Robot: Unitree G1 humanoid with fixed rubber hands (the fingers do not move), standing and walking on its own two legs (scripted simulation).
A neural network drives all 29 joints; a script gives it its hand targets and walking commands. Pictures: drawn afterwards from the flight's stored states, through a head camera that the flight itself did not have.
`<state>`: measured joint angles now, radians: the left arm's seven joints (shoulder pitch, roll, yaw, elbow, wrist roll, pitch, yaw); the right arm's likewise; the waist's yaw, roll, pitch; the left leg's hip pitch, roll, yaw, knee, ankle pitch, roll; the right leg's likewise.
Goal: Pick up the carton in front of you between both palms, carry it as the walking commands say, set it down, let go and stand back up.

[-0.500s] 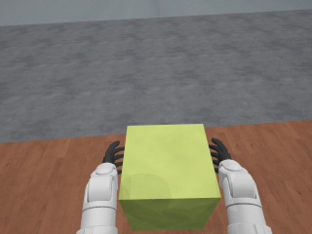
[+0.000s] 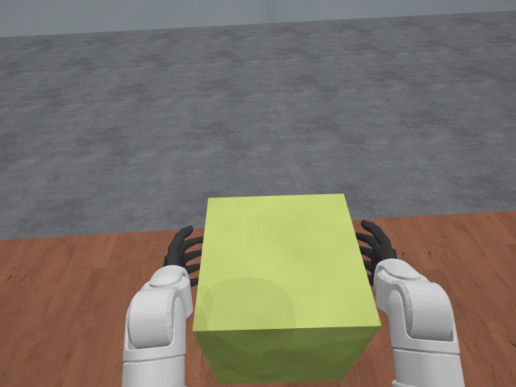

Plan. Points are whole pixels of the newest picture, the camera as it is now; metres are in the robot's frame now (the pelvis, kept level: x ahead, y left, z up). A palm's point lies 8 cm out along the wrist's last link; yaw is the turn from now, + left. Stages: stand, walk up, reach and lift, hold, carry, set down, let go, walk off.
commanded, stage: carry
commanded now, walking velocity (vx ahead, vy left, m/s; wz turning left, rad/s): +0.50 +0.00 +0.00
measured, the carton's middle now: (278, 293) +0.28 +0.00 +0.01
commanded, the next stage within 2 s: none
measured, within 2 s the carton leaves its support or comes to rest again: neither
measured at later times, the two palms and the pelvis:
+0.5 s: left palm (223, 162) +0.56 +0.10 +0.07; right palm (362, 163) +0.55 -0.20 +0.06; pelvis +0.29 -0.04 -0.03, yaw +0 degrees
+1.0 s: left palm (228, 90) +0.91 +0.11 +0.07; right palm (330, 87) +0.89 -0.18 +0.08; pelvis +0.62 -0.02 -0.03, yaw -2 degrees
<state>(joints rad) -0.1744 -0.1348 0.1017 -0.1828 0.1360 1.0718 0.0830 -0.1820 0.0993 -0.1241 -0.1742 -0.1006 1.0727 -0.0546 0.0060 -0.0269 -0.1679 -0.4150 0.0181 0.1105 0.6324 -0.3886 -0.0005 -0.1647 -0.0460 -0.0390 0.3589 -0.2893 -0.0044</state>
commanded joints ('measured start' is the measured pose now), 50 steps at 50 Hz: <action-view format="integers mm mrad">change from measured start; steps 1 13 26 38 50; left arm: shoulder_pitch -436 -445 -396 -364 -608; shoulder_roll -843 -837 -888 -883 -719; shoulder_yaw -709 -695 -668 -728 -685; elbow -154 -212 -171 -263 -223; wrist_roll -399 -447 -400 -452 -427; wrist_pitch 58 165 149 101 180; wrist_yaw -237 -243 -242 -281 -215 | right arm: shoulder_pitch -430 -441 -461 -334 -568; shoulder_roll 901 887 900 950 764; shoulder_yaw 732 726 738 762 712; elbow -122 -240 -227 -254 -199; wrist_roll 366 404 394 336 418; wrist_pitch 48 159 165 86 170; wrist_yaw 201 195 223 186 200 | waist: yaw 18 -28 13 8 -55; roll -146 128 -196 -108 287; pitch -126 -99 -214 -83 -242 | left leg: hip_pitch -38 478 -298 -279 652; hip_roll -33 283 51 72 402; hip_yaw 86 -169 -83 46 -644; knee -157 -486 645 92 -367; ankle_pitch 99 251 -71 282 119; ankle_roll -7 143 -2 0 259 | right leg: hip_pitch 177 -538 406 284 -499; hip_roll -180 -68 -410 -206 46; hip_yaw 137 -62 501 -54 47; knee -79 473 -147 -161 1053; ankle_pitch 164 27 21 430 -212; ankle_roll -119 10 -215 -115 -27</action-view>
